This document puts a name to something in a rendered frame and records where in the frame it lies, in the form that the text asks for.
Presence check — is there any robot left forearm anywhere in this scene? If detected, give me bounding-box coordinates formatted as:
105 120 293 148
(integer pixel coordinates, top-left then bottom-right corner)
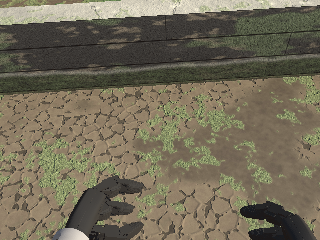
52 228 90 240

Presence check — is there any right robot hand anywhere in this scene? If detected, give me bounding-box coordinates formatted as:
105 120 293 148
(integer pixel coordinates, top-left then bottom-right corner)
240 201 317 240

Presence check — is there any left robot hand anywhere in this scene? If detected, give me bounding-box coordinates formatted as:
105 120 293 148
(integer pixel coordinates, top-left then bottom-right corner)
65 175 144 240

